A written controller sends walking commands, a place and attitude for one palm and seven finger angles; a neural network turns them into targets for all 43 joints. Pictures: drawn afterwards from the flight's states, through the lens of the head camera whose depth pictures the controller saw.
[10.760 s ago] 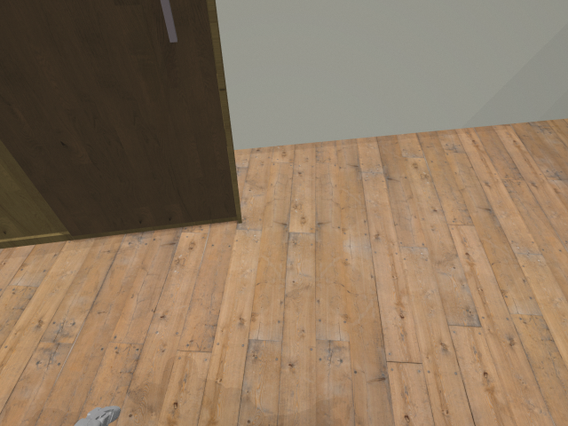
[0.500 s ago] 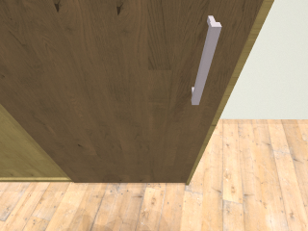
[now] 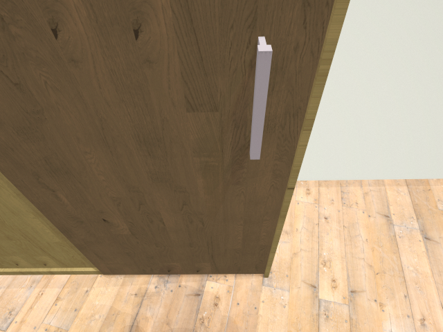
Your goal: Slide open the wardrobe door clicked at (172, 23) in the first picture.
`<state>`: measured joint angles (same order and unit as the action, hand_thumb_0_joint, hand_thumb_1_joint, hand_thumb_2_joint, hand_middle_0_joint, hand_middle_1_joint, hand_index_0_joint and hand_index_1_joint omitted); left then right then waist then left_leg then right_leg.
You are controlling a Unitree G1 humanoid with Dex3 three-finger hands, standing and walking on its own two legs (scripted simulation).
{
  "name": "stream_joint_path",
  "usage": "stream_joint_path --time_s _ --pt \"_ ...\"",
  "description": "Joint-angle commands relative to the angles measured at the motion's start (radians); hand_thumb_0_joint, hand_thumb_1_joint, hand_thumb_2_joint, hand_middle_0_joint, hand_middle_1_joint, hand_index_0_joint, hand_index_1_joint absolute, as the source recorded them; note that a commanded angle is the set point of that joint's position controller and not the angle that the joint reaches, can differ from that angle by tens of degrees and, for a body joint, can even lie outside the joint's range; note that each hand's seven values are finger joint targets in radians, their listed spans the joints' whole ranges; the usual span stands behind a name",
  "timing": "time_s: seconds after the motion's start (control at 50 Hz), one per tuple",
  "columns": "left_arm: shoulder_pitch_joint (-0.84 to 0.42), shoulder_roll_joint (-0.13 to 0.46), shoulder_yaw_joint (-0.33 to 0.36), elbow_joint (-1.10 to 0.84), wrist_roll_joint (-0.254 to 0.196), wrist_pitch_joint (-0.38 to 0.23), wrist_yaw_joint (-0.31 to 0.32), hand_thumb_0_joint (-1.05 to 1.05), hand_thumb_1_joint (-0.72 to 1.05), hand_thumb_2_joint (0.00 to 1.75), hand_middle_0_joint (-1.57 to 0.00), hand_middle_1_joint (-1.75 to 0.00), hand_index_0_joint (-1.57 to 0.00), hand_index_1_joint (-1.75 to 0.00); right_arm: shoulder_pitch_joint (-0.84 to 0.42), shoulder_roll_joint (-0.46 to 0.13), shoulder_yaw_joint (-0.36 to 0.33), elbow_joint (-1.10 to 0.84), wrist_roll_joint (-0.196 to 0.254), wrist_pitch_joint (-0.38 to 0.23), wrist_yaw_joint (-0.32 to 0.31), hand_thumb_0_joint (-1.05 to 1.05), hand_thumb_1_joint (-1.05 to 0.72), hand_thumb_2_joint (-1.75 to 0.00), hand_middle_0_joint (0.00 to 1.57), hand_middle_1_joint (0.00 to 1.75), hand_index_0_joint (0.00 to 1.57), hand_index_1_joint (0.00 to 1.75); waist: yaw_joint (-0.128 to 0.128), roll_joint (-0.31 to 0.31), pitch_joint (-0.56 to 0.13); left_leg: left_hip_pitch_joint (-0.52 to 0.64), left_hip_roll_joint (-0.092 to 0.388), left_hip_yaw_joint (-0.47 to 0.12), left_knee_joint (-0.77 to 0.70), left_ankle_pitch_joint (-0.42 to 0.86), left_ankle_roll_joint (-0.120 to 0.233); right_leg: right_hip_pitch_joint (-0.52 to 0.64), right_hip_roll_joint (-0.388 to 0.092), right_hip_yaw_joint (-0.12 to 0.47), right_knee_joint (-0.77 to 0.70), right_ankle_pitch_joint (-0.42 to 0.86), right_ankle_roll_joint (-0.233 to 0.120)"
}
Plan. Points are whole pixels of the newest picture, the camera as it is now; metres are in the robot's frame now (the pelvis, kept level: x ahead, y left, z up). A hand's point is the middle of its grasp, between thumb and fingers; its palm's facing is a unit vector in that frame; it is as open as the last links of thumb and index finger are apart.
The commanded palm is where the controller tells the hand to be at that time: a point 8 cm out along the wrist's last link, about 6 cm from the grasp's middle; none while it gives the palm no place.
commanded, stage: come to a stop and stand still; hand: right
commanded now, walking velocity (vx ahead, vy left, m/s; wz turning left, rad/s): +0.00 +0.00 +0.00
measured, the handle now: (257, 105) +0.45 -0.05 +0.19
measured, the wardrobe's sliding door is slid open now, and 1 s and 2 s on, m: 0.00 0.00 0.00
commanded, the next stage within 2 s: look again from close up in 0.86 s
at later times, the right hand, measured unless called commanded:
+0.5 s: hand out of the picture +0.00 -0.24 -0.18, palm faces +0.01 +0.98 -0.20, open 7.4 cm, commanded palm none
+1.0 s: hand out of the picture +0.02 -0.23 -0.17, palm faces +0.00 +0.97 -0.25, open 7.4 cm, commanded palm none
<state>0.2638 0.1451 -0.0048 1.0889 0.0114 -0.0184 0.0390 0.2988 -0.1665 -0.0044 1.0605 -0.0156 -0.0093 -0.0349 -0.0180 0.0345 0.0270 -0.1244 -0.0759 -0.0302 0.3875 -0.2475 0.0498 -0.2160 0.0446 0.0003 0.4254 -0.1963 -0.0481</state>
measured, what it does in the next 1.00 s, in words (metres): shifts its weight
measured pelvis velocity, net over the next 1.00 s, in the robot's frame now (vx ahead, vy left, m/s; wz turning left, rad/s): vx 0.02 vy -0.05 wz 0.00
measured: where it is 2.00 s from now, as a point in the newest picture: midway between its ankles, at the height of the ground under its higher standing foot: outside the picture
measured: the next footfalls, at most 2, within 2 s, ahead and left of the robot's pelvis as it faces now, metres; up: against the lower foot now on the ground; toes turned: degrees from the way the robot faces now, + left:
none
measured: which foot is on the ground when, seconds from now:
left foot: down 0.00-1.00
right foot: down 0.00-1.00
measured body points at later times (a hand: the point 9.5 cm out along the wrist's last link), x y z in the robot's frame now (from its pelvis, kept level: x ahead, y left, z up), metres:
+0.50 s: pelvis +0.01 -0.05 +0.00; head +0.03 -0.07 +0.45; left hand +0.03 +0.20 -0.14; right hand +0.00 -0.29 -0.16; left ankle -0.03 +0.09 -0.74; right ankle +0.02 -0.09 -0.74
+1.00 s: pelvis +0.02 -0.05 -0.01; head +0.03 -0.03 +0.44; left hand +0.07 +0.18 -0.17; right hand +0.02 -0.28 -0.15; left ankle -0.03 +0.09 -0.74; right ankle +0.02 -0.09 -0.74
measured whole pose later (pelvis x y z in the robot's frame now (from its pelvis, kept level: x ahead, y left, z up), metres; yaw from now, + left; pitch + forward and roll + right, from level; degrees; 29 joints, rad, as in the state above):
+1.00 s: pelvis +0.02 -0.05 -0.01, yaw +0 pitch +0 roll +0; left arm 0.26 0.20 -0.01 1.02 0.01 -0.02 0.02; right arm 0.31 -0.17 0.03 1.08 -0.02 -0.01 -0.04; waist -0.01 -0.04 0.01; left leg -0.15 0.02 -0.04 0.50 -0.35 -0.02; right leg -0.21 0.13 -0.03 0.45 -0.24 -0.12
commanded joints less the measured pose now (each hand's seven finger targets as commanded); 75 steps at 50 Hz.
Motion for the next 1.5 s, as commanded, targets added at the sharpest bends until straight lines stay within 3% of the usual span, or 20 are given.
stream_joint_path --time_s 0.0,0.18,0.34,0.4,0.44,0.5,0.74,0.76,0.78,0.8,0.82,0.84,0.88,0.92,0.98,1.0,1.04,1.12,1.24,1.48 --pt "0.037 0.137 0.015 -0.029 0.002 -0.021 0.001 0.0 0.9 0.9 -0.2 -0.3 -0.2 -0.3 0.066 -0.092 -0.009 -0.01 0.003 -0.016 -0.003 0.0 -0.9 -0.9 0.2 0.3 0.2 0.3 -0.002 -0.063 0.014 -0.026 0.15 -0.089 -0.06 0.061 -0.012 0.002 -0.17 0.182 -0.156 0.033 -0.013" --pt "0.05 0.17 0.021 -0.008 -0.001 -0.031 0.002 0.0 0.9 0.9 -0.2 -0.3 -0.2 -0.3 0.053 -0.109 -0.009 0.014 -0.001 -0.015 -0.001 0.0 -0.9 -0.9 0.2 0.3 0.2 0.3 0.004 -0.037 0.019 -0.042 0.157 -0.066 -0.041 0.049 -0.016 0.036 -0.178 0.209 -0.218 0.001 -0.016" --pt "0.046 0.182 0.025 -0.002 -0.003 -0.033 0.004 0.0 0.9 0.9 -0.2 -0.3 -0.2 -0.3 0.051 -0.12 -0.009 0.026 -0.002 -0.013 -0.003 0.0 -0.9 -0.9 0.2 0.3 0.2 0.3 0.011 -0.021 0.016 -0.053 0.163 -0.067 -0.043 0.063 -0.022 0.081 -0.174 0.202 -0.211 0.083 -0.008" --pt "0.041 0.19 0.026 0.001 -0.004 -0.032 0.005 0.0 0.9 0.9 -0.2 -0.3 -0.2 -0.3 0.054 -0.129 -0.01 0.032 -0.002 -0.01 -0.005 0.0 -0.9 -0.9 0.2 0.3 0.2 0.3 0.012 -0.049 0.005 -0.06 0.161 -0.062 -0.036 0.05 -0.026 0.106 -0.177 0.206 -0.221 0.086 0.006" --pt "0.04 0.187 0.025 0.001 -0.004 -0.033 0.007 0.0 0.9 0.9 -0.2 -0.3 -0.2 -0.3 0.052 -0.128 -0.01 0.034 -0.002 -0.009 -0.005 0.0 -0.9 -0.9 0.2 0.3 0.2 0.3 0.013 -0.045 0.004 -0.06 0.164 -0.064 -0.038 0.066 -0.027 0.122 -0.174 0.196 -0.207 0.157 0.009" --pt "0.03 0.196 0.026 0.003 -0.004 -0.03 0.006 0.0 0.9 0.9 -0.2 -0.3 -0.2 -0.3 0.049 -0.134 -0.009 0.039 -0.002 -0.006 -0.005 0.0 -0.9 -0.9 0.2 0.3 0.2 0.3 0.014 -0.04 0.021 -0.064 0.163 -0.063 -0.042 0.046 -0.031 0.114 -0.175 0.204 -0.222 0.107 0.015" --pt "0.012 0.195 0.022 0.007 -0.005 -0.032 0.006 0.0 0.9 0.9 -0.2 -0.3 -0.2 -0.3 0.042 -0.142 -0.007 0.043 -0.001 -0.007 -0.006 0.0 -0.9 -0.9 0.2 0.3 0.2 0.3 0.014 -0.028 -0.001 -0.046 0.173 -0.068 -0.055 0.089 -0.034 0.154 -0.163 0.174 -0.182 0.248 0.018" --pt "-0.003 0.201 0.009 -0.062 -0.015 -0.02 -0.008 0.0 0.9 0.9 -0.2 -0.3 -0.2 -0.3 0.068 -0.098 0.015 0.046 -0.021 -0.025 -0.041 0.0 -0.9 -0.9 0.2 0.3 0.2 0.3 0.028 -0.111 0.017 -0.09 0.153 -0.017 0.04 0.076 -0.049 0.113 -0.161 0.124 -0.042 0.488 0.061" --pt "0.009 0.174 0.002 -0.086 -0.002 -0.008 -0.015 0.0 0.9 0.9 -0.2 -0.3 -0.2 -0.3 0.083 -0.122 0.009 0.01 0.0 -0.011 -0.037 0.0 -0.9 -0.9 0.2 0.3 0.2 0.3 0.005 -0.118 -0.018 -0.057 0.135 -0.03 0.057 -0.119 -0.025 0.042 -0.146 0.156 -0.084 0.115 0.069" --pt "-0.001 0.184 0.007 -0.11 0.001 -0.003 -0.017 0.0 0.9 0.9 -0.2 -0.3 -0.2 -0.3 0.084 -0.118 0.009 0.0 -0.004 -0.002 -0.029 0.0 -0.9 -0.9 0.2 0.3 0.2 0.3 0.006 -0.18 -0.003 -0.073 0.117 -0.015 0.102 -0.155 -0.015 -0.022 -0.148 0.209 -0.143 -0.094 0.069" --pt "-0.017 0.174 0.009 -0.126 0.007 -0.009 -0.02 0.0 0.9 0.9 -0.2 -0.3 -0.2 -0.3 0.107 -0.126 0.008 -0.005 -0.007 -0.012 -0.022 0.0 -0.9 -0.9 0.2 0.3 0.2 0.3 -0.009 -0.28 -0.066 -0.055 0.115 -0.009 0.124 -0.074 -0.007 0.002 -0.133 0.219 -0.134 0.03 0.049" --pt "-0.021 0.167 0.009 -0.133 0.002 -0.01 -0.015 0.0 0.9 0.9 -0.2 -0.3 -0.2 -0.3 0.105 -0.133 0.009 -0.003 -0.004 -0.017 -0.021 0.0 -0.9 -0.9 0.2 0.3 0.2 0.3 -0.007 -0.222 -0.057 -0.07 0.117 -0.02 0.103 -0.06 -0.004 0.026 -0.139 0.205 -0.101 0.125 0.025" --pt "0.016 0.171 0.013 -0.138 -0.001 -0.013 -0.01 0.0 0.9 0.9 -0.2 -0.3 -0.2 -0.3 0.082 -0.114 0.015 -0.004 0.001 -0.016 -0.02 0.0 -0.9 -0.9 0.2 0.3 0.2 0.3 0.012 -0.054 -0.046 -0.082 0.122 -0.033 0.071 -0.039 -0.002 0.053 -0.147 0.203 -0.076 0.183 0.011" --pt "0.025 0.171 0.016 -0.137 -0.001 -0.016 -0.009 0.0 0.9 0.9 -0.2 -0.3 -0.2 -0.3 0.059 -0.109 0.016 -0.011 0.001 -0.02 -0.02 0.0 -0.9 -0.9 0.2 0.3 0.2 0.3 0.018 0.025 0.0 -0.094 0.134 -0.057 0.049 0.025 0.002 0.041 -0.137 0.179 -0.055 0.24 0.001" --pt "0.033 0.183 0.017 -0.121 -0.001 -0.022 -0.009 0.0 0.9 0.9 -0.2 -0.3 -0.2 -0.3 0.057 -0.118 0.015 -0.015 0.006 -0.022 -0.021 0.0 -0.9 -0.9 0.2 0.3 0.2 0.3 0.026 0.011 -0.01 -0.1 0.146 -0.082 0.043 0.048 -0.001 0.081 -0.129 0.151 -0.05 0.226 -0.01" --pt "0.029 0.178 0.018 -0.115 -0.001 -0.022 -0.009 0.0 0.9 0.9 -0.2 -0.3 -0.2 -0.3 0.052 -0.119 0.015 -0.016 0.005 -0.02 -0.021 0.0 -0.9 -0.9 0.2 0.3 0.2 0.3 0.026 0.04 0.007 -0.103 0.146 -0.085 0.036 0.044 -0.003 0.07 -0.129 0.149 -0.057 0.194 -0.015" --pt "0.02 0.18 0.016 -0.109 -0.002 -0.025 -0.009 0.0 0.9 0.9 -0.2 -0.3 -0.2 -0.3 0.054 -0.13 0.012 -0.018 0.004 -0.025 -0.021 0.0 -0.9 -0.9 0.2 0.3 0.2 0.3 0.022 0.034 0.008 -0.084 0.156 -0.099 0.033 0.112 0.0 0.062 -0.121 0.134 -0.049 0.218 -0.02" --pt "0.011 0.178 0.014 -0.089 -0.002 -0.029 -0.007 0.0 0.9 0.9 -0.2 -0.3 -0.2 -0.3 0.047 -0.137 0.01 -0.02 0.003 -0.022 -0.019 0.0 -0.9 -0.9 0.2 0.3 0.2 0.3 0.016 0.016 0.036 -0.082 0.156 -0.099 0.026 0.114 0.0 0.05 -0.124 0.126 -0.066 0.189 -0.024" --pt "-0.002 0.186 0.014 -0.064 -0.003 -0.03 -0.004 0.0 0.9 0.9 -0.2 -0.3 -0.2 -0.3 0.031 -0.156 0.007 -0.019 0.005 -0.023 -0.017 0.0 -0.9 -0.9 0.2 0.3 0.2 0.3 0.017 0.004 0.003 -0.052 0.166 -0.112 0.016 0.199 0.002 0.08 -0.128 0.106 -0.057 0.222 -0.02" --pt "-0.021 0.191 0.01 -0.027 -0.002 -0.024 -0.004 0.0 0.9 0.9 -0.2 -0.3 -0.2 -0.3 -0.014 -0.175 0.009 -0.008 0.006 -0.016 -0.008 0.0 -0.9 -0.9 0.2 0.3 0.2 0.3 0.014 -0.03 0.005 -0.034 0.169 -0.118 -0.021 0.183 0.0 0.082 -0.139 0.1 -0.082 0.173 -0.01"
